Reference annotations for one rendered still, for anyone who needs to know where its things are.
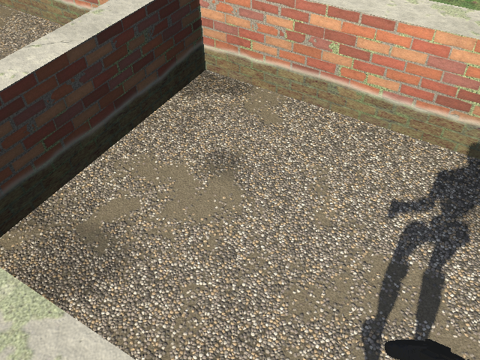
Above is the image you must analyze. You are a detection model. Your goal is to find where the robot right hand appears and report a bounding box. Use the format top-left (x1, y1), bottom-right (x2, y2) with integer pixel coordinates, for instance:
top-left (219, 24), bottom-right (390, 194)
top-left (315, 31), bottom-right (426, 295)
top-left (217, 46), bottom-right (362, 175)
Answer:
top-left (385, 339), bottom-right (469, 360)

